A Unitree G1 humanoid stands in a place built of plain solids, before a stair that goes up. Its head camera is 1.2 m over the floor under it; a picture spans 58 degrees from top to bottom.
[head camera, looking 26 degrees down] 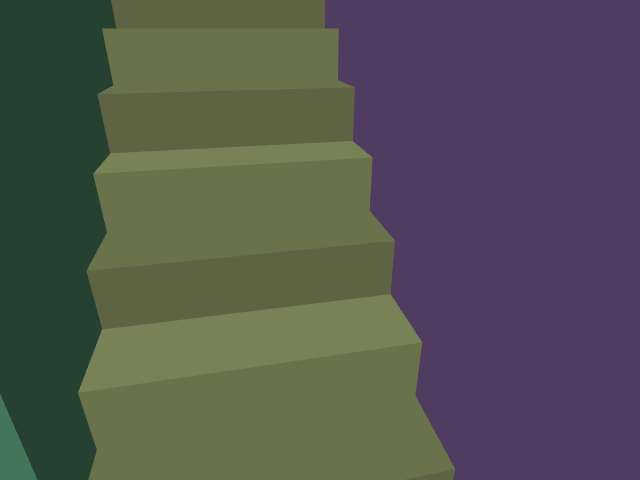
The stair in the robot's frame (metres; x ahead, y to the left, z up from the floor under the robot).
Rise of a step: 0.20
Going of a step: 0.25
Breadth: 0.90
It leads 12 degrees to the left of straight ahead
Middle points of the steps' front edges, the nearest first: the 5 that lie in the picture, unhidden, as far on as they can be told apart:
0.88 0.15 0.40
1.13 0.20 0.60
1.38 0.26 0.80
1.62 0.31 1.00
1.87 0.36 1.20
